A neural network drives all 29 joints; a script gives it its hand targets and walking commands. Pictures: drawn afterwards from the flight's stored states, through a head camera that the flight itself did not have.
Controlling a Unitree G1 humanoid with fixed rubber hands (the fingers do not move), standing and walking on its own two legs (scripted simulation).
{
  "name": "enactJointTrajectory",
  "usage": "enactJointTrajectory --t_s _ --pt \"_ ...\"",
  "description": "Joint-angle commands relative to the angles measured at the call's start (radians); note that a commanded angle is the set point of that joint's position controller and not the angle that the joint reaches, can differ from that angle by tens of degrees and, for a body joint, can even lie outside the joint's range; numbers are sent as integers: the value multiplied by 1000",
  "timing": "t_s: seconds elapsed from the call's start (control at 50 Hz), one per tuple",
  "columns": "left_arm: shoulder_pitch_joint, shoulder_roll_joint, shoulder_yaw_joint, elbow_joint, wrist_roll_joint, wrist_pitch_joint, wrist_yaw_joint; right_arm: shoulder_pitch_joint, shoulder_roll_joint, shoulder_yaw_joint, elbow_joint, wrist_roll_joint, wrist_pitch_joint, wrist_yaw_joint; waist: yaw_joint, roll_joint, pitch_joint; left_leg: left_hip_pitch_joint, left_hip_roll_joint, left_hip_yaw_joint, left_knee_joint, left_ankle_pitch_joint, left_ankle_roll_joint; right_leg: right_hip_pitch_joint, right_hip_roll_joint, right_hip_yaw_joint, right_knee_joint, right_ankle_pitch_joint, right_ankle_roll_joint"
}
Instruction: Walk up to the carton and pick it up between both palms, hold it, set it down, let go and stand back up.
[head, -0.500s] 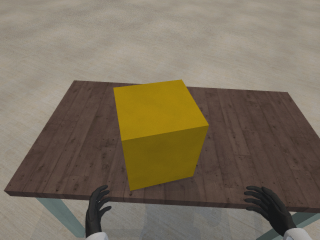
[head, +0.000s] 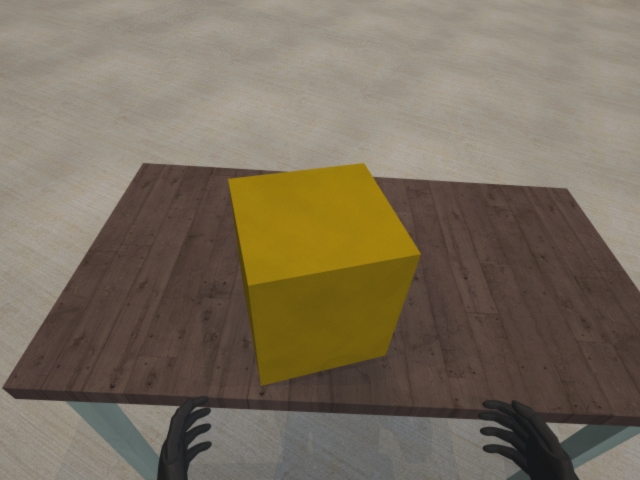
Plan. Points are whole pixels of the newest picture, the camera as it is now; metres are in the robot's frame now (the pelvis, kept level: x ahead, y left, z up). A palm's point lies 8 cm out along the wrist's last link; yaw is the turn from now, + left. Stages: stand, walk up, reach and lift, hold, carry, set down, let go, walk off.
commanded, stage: set down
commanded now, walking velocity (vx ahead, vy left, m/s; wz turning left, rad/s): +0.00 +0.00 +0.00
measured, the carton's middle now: (312, 273) +0.43 +0.03 +0.01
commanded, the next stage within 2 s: let go in 1.16 s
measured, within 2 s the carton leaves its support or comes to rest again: neither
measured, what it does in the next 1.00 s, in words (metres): stands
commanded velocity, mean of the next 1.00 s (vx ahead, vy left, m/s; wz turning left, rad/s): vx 0.00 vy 0.00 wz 0.00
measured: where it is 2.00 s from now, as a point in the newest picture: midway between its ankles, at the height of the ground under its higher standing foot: outside the picture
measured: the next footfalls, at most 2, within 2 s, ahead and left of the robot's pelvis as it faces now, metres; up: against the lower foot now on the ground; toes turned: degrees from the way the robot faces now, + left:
none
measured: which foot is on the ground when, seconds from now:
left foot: down 0.00-1.00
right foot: down 0.00-1.00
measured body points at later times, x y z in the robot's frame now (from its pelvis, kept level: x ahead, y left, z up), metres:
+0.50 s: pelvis +0.01 +0.01 +0.01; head +0.02 +0.04 +0.46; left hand +0.17 +0.21 -0.06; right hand +0.17 -0.23 -0.05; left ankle +0.02 +0.14 -0.74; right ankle -0.01 -0.07 -0.74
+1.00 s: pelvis +0.01 +0.02 +0.01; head +0.02 +0.05 +0.46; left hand +0.17 +0.23 -0.08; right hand +0.17 -0.21 -0.07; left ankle +0.02 +0.14 -0.74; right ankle -0.01 -0.07 -0.74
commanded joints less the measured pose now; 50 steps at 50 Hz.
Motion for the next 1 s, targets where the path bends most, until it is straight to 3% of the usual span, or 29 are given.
enactJointTrajectory --t_s 0.0,0.04,0.08,0.12,0.14,0.16,0.2,0.22,0.24,0.28,0.34,0.36,0.38,0.42,0.46,0.52,0.6,0.66,0.68,0.7,0.76,0.78,0.82,0.86,0.88,0.92,0.94,0.96,0.98 --pt "-157 -7 -42 -227 4 -45 3 -144 -214 -118 -124 -4 -36 2 -17 3 -66 86 -1 -38 -56 121 24 -82 -94 160 -176 82 23" --pt "-91 3 -16 -211 11 -38 -7 -111 -224 -120 -133 -13 -40 -6 1 -27 -101 125 1 -31 -55 191 23 -43 -86 148 -175 216 26" --pt "-80 2 -34 -270 -3 -50 -2 -107 -253 -145 -136 0 -52 2 4 7 -151 132 1 -32 -53 235 13 -51 -69 121 -146 259 17" --pt "-68 27 4 -152 11 -33 -29 -99 -210 -120 -110 -29 -42 -20 1 -49 -75 93 -12 -15 -68 213 26 -6 -86 154 -178 279 28" --pt "-83 62 25 -121 19 -28 -37 -101 -176 -96 -83 -36 -31 -30 9 -31 -50 73 -25 -9 -55 169 32 -14 -104 177 -179 252 40" --pt "-83 31 0 -206 9 -45 -26 -110 -200 -107 -127 -10 -45 -18 1 -18 -104 112 -13 -27 -68 214 23 1 -91 154 -163 307 35" --pt "-71 35 5 -220 10 -57 -24 -103 -209 -123 -156 -15 -60 -22 16 0 -140 134 -9 -22 -59 253 14 0 -77 129 -150 354 27" --pt "-45 45 17 -152 22 -49 -41 -80 -170 -92 -104 -29 -52 -31 11 -21 -100 125 -13 -22 -71 245 22 10 -85 139 -169 375 32" --pt "-33 29 -7 -168 -2 -56 -41 -73 -196 -104 -118 -16 -53 -26 7 2 -104 153 -13 -15 -74 261 16 -13 -67 115 -163 386 24" --pt "-28 60 23 -148 8 -54 -59 -59 -161 -101 -112 -42 -52 -42 10 -26 -120 133 -21 -11 -77 259 20 31 -89 141 -178 419 30" --pt "-51 63 2 -157 -2 -60 -58 -72 -162 -110 -66 -56 -51 -43 1 52 -108 170 -17 -7 -84 273 6 -1 -76 105 -170 389 28" --pt "-51 77 10 -172 -11 -61 -58 -80 -166 -118 -128 -68 -60 -46 9 12 -144 182 -17 -11 -83 287 6 11 -70 109 -183 399 23" --pt "-66 97 0 -180 -24 -67 -57 -85 -162 -121 -110 -64 -58 -51 -6 29 -145 186 -23 -5 -82 265 9 -15 -64 100 -184 343 16" --pt "-71 81 9 -163 -17 -73 -55 -84 -127 -109 -130 -68 -56 -44 17 22 -122 178 -15 -13 -83 247 16 -30 -77 106 -191 327 26" --pt "-63 114 16 -151 -30 -73 -71 -73 -130 -130 -110 -100 -54 -66 -3 -10 -117 172 -21 -11 -98 249 19 -9 -86 108 -189 389 43" --pt "-63 117 30 -20 -11 -40 -103 -57 -78 -89 -42 -111 -19 -81 -3 22 -22 155 -32 3 -115 200 31 -17 -104 129 -227 294 40" --pt "-121 134 22 -136 -23 -43 -78 -105 -101 -130 -130 -121 -17 -68 14 46 -98 221 -12 -8 -121 217 20 -43 -78 88 -227 209 30" --pt "-114 134 -2 -23 -39 -14 -107 -90 -75 -152 -100 -173 12 -89 -14 -2 -63 197 -15 -8 -123 189 26 -39 -85 94 -237 190 32" --pt "-114 141 9 -38 -29 -5 -110 -81 -67 -139 -90 -173 17 -88 -12 25 -61 210 -14 -4 -122 193 24 -40 -85 97 -242 168 29" --pt "-134 153 8 0 -36 5 -117 -92 -62 -143 -76 -188 33 -97 -17 -7 -58 202 -17 2 -126 190 31 -51 -93 105 -245 173 32" --pt "-115 169 25 -109 -32 1 -104 -82 -75 -152 -133 -170 27 -90 10 36 -88 228 -12 -4 -132 242 24 -26 -78 78 -238 199 34" --pt "-117 179 32 -35 -28 15 -120 -70 -45 -134 -113 -187 44 -103 3 -1 -83 217 -16 -3 -112 230 33 -7 -95 110 -237 241 39" --pt "-140 162 26 -93 -33 2 -106 -98 -72 -150 -145 -184 35 -94 4 61 -102 243 -10 -6 -118 263 20 -38 -78 78 -227 242 34" --pt "-131 193 39 19 -18 21 -133 -93 -43 -142 -103 -223 51 -113 6 31 -39 204 -21 9 -121 226 34 -32 -87 88 -227 238 47" --pt "-138 185 37 -6 -21 25 -132 -103 -42 -134 -99 -205 56 -113 3 48 -52 237 -15 1 -123 219 27 -38 -88 89 -239 225 45" --pt "-137 200 42 15 -27 35 -145 -79 -25 -133 -89 -220 66 -123 -3 17 -49 229 -23 -1 -119 235 27 -22 -95 94 -243 275 50" --pt "-155 204 31 -13 -37 31 -143 -91 -38 -144 -93 -209 60 -122 -8 66 -70 240 -17 -5 -118 238 16 -28 -89 87 -240 246 45" --pt "-152 218 33 -15 -36 38 -144 -88 -34 -139 -93 -226 66 -124 -3 70 -77 260 -13 -7 -113 248 17 -41 -91 84 -241 235 43" --pt "-134 204 29 8 -30 36 -148 -80 -39 -142 -100 -231 66 -121 -4 41 -90 279 -9 -5 -114 269 22 -59 -78 73 -240 241 44"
